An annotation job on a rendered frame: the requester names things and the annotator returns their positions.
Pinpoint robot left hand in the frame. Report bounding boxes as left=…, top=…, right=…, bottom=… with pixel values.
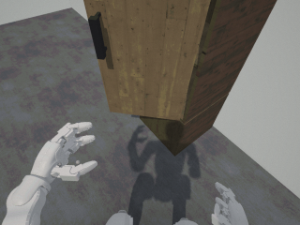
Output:
left=30, top=122, right=98, bottom=184

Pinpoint left robot forearm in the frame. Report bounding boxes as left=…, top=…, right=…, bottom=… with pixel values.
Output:
left=2, top=174, right=51, bottom=225

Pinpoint handle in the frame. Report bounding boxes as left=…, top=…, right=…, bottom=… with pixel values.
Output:
left=88, top=11, right=107, bottom=60

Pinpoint robot right hand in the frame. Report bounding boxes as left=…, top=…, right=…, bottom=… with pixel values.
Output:
left=211, top=182, right=248, bottom=225

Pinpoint left robot thigh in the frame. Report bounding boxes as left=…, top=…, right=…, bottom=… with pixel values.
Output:
left=106, top=213, right=133, bottom=225

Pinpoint cupboard door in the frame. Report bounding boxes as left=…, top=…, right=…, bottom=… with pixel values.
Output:
left=83, top=0, right=211, bottom=121

